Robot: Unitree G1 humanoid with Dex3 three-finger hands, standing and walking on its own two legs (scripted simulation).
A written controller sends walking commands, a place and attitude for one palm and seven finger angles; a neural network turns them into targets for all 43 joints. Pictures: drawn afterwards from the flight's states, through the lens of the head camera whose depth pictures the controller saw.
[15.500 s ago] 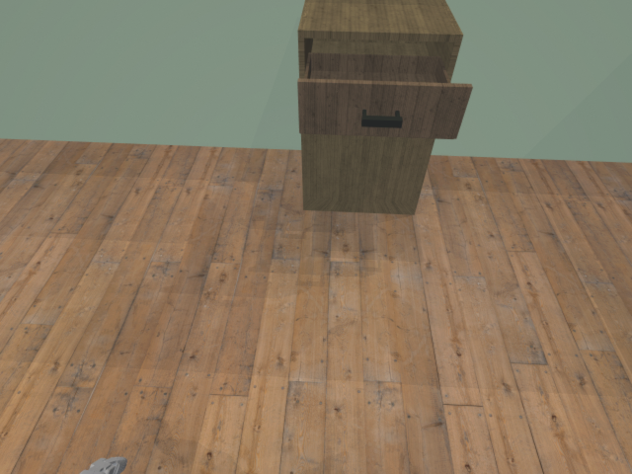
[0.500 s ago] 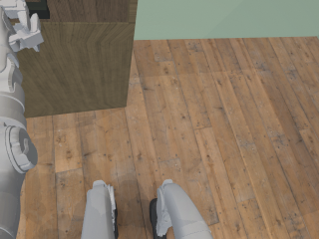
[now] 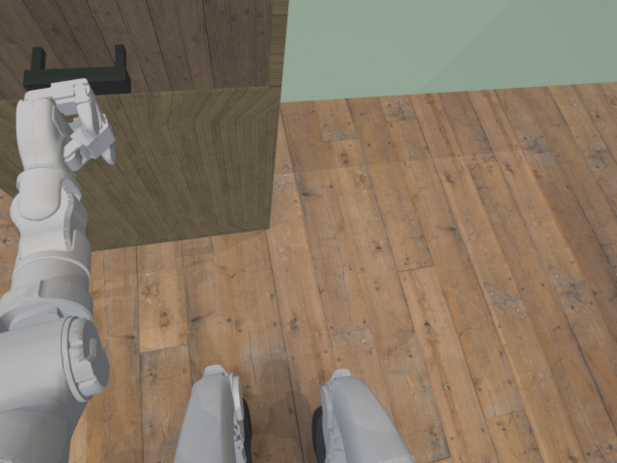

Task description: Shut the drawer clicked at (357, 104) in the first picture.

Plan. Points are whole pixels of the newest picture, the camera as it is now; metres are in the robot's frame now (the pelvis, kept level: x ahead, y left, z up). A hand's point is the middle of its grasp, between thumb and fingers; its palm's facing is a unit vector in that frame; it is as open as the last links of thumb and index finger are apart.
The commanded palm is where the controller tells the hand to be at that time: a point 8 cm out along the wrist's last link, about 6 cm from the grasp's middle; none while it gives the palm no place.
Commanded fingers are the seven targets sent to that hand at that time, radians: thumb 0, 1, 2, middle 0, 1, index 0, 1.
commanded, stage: draw the hand back to the body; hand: left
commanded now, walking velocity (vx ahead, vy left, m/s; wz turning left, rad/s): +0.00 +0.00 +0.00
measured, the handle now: (80, 68) +0.59 +0.26 +0.04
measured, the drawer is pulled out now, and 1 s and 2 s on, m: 0.00 0.00 0.00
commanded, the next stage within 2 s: step back with the hand held close in 1.46 s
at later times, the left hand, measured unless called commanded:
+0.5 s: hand (52, 172) +0.39 +0.21 +0.13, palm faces +0.14 -0.99 -0.04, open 3.3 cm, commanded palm +0.35 +0.26 +0.14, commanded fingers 0.00 0.90 0.90 -1.40 -1.60 -1.40 -1.60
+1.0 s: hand out of the picture +0.28 +0.21 +0.23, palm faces +0.36 -0.88 -0.31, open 3.3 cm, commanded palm +0.22 +0.26 +0.25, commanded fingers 0.00 0.90 0.90 -1.40 -1.60 -1.40 -1.60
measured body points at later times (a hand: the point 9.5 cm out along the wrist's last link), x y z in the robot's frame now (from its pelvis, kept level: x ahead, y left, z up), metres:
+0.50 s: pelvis +0.04 -0.01 +0.07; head +0.12 +0.01 +0.52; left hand +0.38 +0.26 +0.14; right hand +0.18 -0.25 -0.04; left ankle +0.05 +0.09 -0.61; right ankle +0.01 -0.13 -0.61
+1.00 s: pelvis +0.05 -0.03 +0.13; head +0.05 -0.06 +0.58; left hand +0.25 +0.26 +0.25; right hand +0.26 -0.24 +0.05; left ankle +0.05 +0.09 -0.61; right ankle +0.01 -0.13 -0.61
